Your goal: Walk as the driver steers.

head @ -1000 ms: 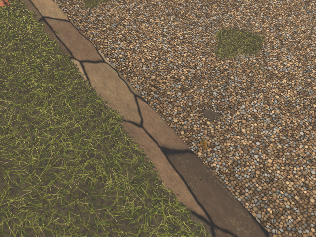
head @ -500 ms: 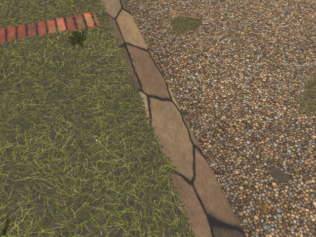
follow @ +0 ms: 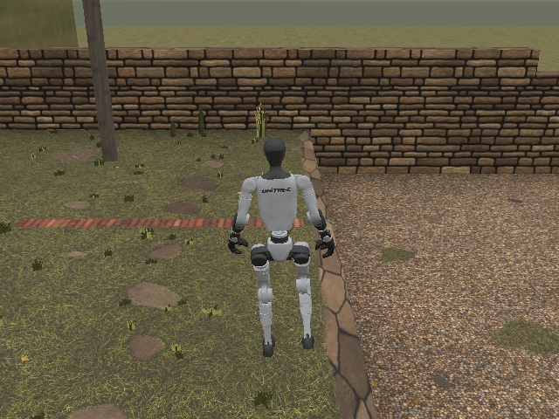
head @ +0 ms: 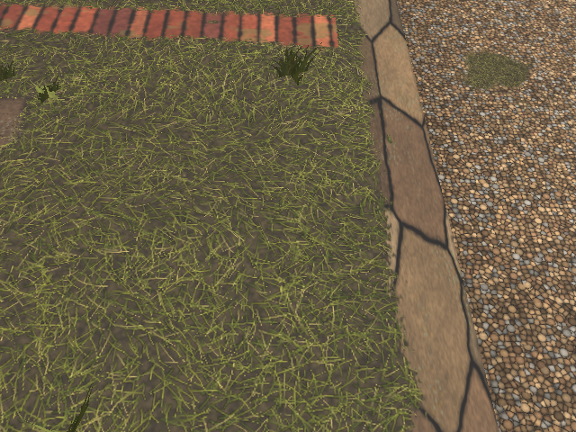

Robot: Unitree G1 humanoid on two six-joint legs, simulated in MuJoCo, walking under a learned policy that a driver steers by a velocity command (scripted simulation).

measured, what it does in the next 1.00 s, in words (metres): walks ahead, turning left: right foot, then left foot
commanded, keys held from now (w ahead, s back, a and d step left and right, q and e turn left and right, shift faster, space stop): w+q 0.72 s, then w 0.28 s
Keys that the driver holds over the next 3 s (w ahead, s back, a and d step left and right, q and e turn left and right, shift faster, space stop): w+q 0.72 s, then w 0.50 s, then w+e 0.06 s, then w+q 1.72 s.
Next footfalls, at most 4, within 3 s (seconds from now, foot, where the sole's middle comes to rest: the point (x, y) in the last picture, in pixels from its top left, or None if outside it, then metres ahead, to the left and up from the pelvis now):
0.34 right None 0.40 -0.10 -0.78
0.84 left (161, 392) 0.53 0.27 -0.78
1.34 right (200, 257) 0.90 0.22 -0.78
1.88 left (71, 223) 1.00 0.58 -0.78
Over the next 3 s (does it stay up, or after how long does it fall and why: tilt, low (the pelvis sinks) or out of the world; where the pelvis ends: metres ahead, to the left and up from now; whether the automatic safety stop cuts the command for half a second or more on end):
stays up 1.23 0.93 -0.01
